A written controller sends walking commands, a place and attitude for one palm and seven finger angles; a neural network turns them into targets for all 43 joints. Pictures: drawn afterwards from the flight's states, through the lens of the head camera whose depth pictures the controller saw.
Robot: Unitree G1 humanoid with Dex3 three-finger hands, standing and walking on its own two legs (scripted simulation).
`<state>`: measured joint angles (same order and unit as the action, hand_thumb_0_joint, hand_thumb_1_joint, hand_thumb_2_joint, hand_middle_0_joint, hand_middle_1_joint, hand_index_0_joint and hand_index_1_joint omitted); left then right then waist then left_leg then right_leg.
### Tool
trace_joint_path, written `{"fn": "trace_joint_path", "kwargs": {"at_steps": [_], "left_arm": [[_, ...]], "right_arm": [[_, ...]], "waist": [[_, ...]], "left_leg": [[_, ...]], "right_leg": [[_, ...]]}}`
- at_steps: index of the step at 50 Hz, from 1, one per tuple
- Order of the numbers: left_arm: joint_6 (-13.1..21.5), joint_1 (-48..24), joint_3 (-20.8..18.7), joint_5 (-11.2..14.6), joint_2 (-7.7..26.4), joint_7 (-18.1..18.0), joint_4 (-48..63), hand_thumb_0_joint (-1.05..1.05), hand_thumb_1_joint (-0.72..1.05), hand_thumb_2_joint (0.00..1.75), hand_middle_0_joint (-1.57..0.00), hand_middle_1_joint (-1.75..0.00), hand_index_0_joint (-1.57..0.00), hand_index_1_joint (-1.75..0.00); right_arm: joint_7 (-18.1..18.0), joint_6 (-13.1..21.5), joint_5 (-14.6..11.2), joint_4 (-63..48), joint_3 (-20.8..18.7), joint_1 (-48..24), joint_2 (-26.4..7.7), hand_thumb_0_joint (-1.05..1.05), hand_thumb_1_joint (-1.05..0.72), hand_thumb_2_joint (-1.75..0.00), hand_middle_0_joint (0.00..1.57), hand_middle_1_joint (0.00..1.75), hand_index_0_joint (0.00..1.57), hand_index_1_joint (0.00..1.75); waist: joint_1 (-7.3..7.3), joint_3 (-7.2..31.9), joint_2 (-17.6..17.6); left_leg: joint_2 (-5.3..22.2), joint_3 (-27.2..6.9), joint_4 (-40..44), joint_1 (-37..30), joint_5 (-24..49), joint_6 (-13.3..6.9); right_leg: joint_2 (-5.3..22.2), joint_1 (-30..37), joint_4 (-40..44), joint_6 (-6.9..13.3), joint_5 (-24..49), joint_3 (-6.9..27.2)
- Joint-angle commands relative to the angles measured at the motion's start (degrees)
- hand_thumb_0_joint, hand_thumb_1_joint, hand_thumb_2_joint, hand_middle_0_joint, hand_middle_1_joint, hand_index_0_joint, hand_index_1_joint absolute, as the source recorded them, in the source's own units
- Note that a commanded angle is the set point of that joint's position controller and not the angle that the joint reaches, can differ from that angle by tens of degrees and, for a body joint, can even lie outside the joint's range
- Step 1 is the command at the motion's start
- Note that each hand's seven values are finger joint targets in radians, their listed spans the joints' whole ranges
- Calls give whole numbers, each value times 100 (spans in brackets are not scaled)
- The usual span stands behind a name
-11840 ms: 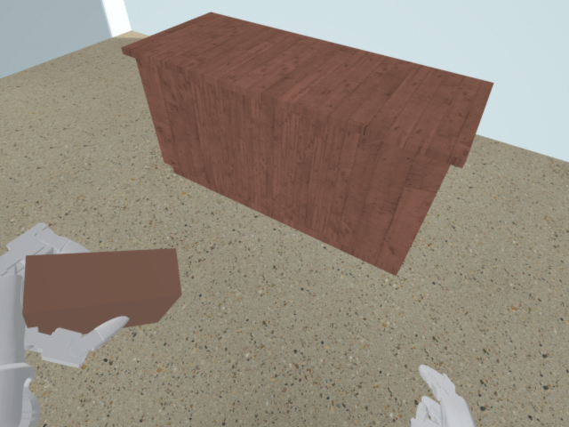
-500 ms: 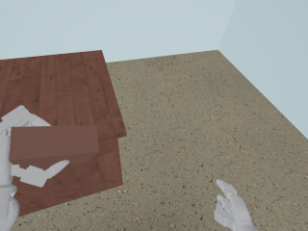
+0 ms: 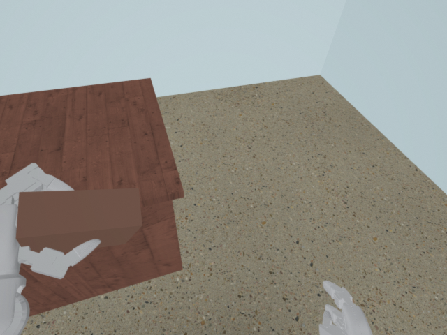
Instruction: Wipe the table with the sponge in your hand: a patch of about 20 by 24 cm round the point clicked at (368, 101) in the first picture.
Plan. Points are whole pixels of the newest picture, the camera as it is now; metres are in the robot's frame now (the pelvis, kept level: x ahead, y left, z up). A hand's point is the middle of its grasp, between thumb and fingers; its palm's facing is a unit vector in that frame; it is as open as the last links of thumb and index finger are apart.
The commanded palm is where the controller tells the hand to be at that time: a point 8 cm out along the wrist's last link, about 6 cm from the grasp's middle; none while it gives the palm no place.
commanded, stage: shuffle to correct the standing spot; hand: left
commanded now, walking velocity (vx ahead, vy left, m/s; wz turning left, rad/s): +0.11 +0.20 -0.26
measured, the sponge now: (100, 221) +0.24 +0.21 +0.13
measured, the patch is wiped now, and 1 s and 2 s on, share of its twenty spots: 0.00 0.00 0.00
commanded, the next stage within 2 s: none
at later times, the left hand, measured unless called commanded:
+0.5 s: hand (52, 207) +0.24 +0.26 +0.15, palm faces +0.36 -0.85 -0.38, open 9.5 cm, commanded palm +0.18 +0.31 +0.17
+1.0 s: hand (31, 189) +0.26 +0.30 +0.16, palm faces +0.37 -0.82 -0.44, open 9.5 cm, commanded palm +0.20 +0.34 +0.17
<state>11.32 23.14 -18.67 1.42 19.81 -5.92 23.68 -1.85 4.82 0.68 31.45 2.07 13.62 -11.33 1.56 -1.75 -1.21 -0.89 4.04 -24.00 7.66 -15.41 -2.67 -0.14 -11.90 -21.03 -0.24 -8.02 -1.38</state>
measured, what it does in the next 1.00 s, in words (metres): steps on the spot: left foot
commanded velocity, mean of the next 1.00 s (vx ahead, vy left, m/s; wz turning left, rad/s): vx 0.11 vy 0.20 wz -0.08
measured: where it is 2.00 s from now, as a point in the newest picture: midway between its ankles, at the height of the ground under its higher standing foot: outside the picture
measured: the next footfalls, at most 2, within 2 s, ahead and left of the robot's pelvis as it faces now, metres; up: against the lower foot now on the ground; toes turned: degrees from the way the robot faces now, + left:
left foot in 0.84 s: +0.08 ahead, +0.19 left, +0.00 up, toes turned -3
right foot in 1.02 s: +0.06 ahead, -0.01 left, +0.00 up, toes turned -7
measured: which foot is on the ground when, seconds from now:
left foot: down 0.00-0.70, up 0.72-0.82, down 0.84-1.00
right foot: down 0.00-0.84, up 0.86-1.00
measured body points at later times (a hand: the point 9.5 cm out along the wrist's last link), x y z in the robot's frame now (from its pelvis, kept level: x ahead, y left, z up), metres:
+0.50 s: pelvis +0.02 +0.03 -0.02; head +0.03 +0.04 +0.43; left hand +0.21 +0.31 +0.17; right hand +0.19 -0.21 -0.09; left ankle -0.02 +0.08 -0.74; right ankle +0.04 -0.12 -0.74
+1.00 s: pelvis +0.03 +0.07 -0.03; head +0.04 +0.07 +0.42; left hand +0.23 +0.35 +0.18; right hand +0.18 -0.16 -0.12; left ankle +0.04 +0.19 -0.74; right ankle +0.02 -0.02 -0.74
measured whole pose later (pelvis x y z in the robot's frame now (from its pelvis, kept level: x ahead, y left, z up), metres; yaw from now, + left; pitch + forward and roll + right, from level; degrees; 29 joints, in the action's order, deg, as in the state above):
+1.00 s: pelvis +0.03 +0.07 -0.03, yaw -3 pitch -2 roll +1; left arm 13.8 24.4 -22.8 1.1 22.6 -7.3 27.1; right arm 0.1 5.3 -0.3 33.4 0.5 13.7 -10.1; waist 0.0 -3.1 -1.5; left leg -1.1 0.1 -39.5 17.5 -20.5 -0.2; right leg 0.8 -18.9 -45.1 -0.7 -23.3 -3.8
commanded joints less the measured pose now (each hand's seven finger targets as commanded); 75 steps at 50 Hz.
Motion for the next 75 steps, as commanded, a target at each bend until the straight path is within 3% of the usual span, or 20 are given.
{"fn": "trace_joint_path", "kwargs": {"at_steps": [1,9,23,32,34,35,36,38,41,43,45,49,51,52,58,62,67,71,73,75], "left_arm": [[403,-463,-617,58,956,-111,1295,0,10,130,-120,-160,-120,-160],[480,-498,-665,80,1065,-144,1297,0,10,130,-120,-160,-120,-160],[614,-239,-946,177,1285,-153,1614,0,10,130,-120,-160,-120,-160],[622,-406,-828,98,1051,-177,1569,0,10,130,-120,-160,-120,-160],[642,-502,-862,93,1142,-214,1399,0,10,130,-120,-160,-120,-160],[663,-490,-845,157,1141,-221,1303,0,10,130,-120,-160,-120,-160],[720,-573,-893,140,1184,-264,1428,0,10,130,-120,-160,-120,-160],[661,-513,-934,29,1167,-262,1734,0,10,130,-120,-160,-120,-160],[648,-621,-889,54,1198,-218,2216,0,10,130,-120,-160,-120,-160],[693,-520,-1127,68,1346,-228,1955,0,10,130,-120,-160,-120,-160],[671,-548,-995,36,1149,-219,1804,0,10,130,-120,-160,-120,-160],[666,-232,-948,5,1176,-240,1823,0,10,130,-120,-160,-120,-160],[623,-8,-1222,73,1507,-296,1346,0,10,130,-120,-160,-120,-160],[601,196,-1120,201,1226,-267,1169,0,10,130,-120,-160,-120,-160],[741,148,-1114,65,1270,-329,1518,0,10,130,-120,-160,-120,-160],[589,-127,-1030,21,1294,-388,1722,0,10,130,-120,-160,-120,-160],[598,130,-1078,55,1235,-322,1630,0,10,130,-120,-160,-120,-160],[552,41,-979,83,1151,-335,2190,0,10,130,-120,-160,-120,-160],[494,90,-1054,34,1298,-347,1941,0,10,130,-120,-160,-120,-160],[436,8,-1028,175,1272,-367,1659,0,10,130,-120,-160,-120,-160]], "right_arm": [[-49,334,-8,-979,-372,-631,-774,0,-90,-90,20,30,20,30],[-25,262,35,-959,-419,-639,-836,0,-90,-90,20,30,20,30],[82,130,-105,-965,-515,-671,-902,0,-90,-90,20,30,20,30],[171,142,-86,-885,-514,-629,-894,0,-90,-90,20,30,20,30],[184,114,-113,-837,-566,-627,-896,0,-90,-90,20,30,20,30],[201,137,-139,-866,-685,-662,-929,0,-90,-90,20,30,20,30],[243,99,-103,-815,-667,-747,-969,0,-90,-90,20,30,20,30],[301,-115,-13,-639,-526,-702,-816,0,-90,-90,20,30,20,30],[142,-32,-150,-620,-478,-582,-679,0,-90,-90,20,30,20,30],[68,208,-169,-815,-604,-598,-790,0,-90,-90,20,30,20,30],[120,283,-96,-708,-556,-583,-707,0,-90,-90,20,30,20,30],[200,410,-133,-639,-427,-683,-764,0,-90,-90,20,30,20,30],[219,367,-77,-686,-437,-651,-743,0,-90,-90,20,30,20,30],[245,337,-117,-582,-540,-521,-867,0,-90,-90,20,30,20,30],[186,181,-91,-532,-452,-655,-635,0,-90,-90,20,30,20,30],[54,377,-71,-562,-526,-707,-541,0,-90,-90,20,30,20,30],[8,484,-152,-692,-704,-435,-823,0,-90,-90,20,30,20,30],[117,589,-181,-613,-587,-579,-802,0,-90,-90,20,30,20,30],[126,510,-143,-629,-475,-639,-748,0,-90,-90,20,30,20,30],[194,412,-138,-653,-567,-640,-754,0,-90,-90,20,30,20,30]], "waist": [[-9,746,367],[-129,560,99],[-100,785,347],[-90,534,826],[43,848,-451],[45,825,-1695],[7,513,-1366],[-115,421,-176],[-377,582,1216],[-266,271,2234],[-237,65,1403],[-31,845,932],[-109,801,-1204],[-94,630,-963],[-145,521,-611],[-88,584,-717],[-145,1026,1718],[-95,1004,1325],[-72,740,498],[-65,302,-1651]], "left_leg": [[205,-319,509,980,203,270],[114,-312,-53,890,-270,163],[267,-364,-715,1123,1456,443],[908,-670,-533,647,3272,362],[273,-251,-2576,2065,2153,524],[-89,-334,-3991,2616,-19,517],[412,-1498,-4460,2804,-1846,293],[893,-1822,-3218,1826,-1878,98],[-14,-500,-242,97,-311,239],[1533,-2640,1004,1176,-952,-800],[1431,-2571,669,1187,243,-1062],[718,-916,-1019,1462,1200,-291],[-177,-383,-3540,3160,-976,265],[58,-787,-4221,3220,-904,400],[609,-585,-2729,2184,-363,363],[64,348,-862,635,451,316],[1466,-1674,156,126,2212,-688],[1114,-879,-355,924,1581,-466],[554,-463,-1129,1965,108,-43],[40,-306,-3267,2720,-952,412]], "right_leg": [[156,1153,62,157,534,421],[518,312,273,408,-921,1008],[665,525,-1501,505,1227,795],[114,191,-1598,193,-715,-499],[1055,1571,-1058,867,1154,917],[2292,1366,-428,1555,1628,2807],[2934,586,-61,1659,1060,3498],[2513,-656,-449,1121,-37,2449],[512,-1358,-2139,246,-1396,53],[-228,-1469,-4526,-100,-2688,-227],[116,-1666,-4486,-26,-2390,71],[289,851,-604,53,-375,-213],[2410,1597,355,869,799,2814],[2561,1280,322,877,1261,2863],[1844,345,-376,726,2315,773],[1509,-147,-490,452,1198,559],[103,-1133,-3451,-140,-2563,-331],[198,-158,-1913,-56,-1534,-364],[737,613,-315,202,-601,494],[2482,312,591,1061,63,3104]]}}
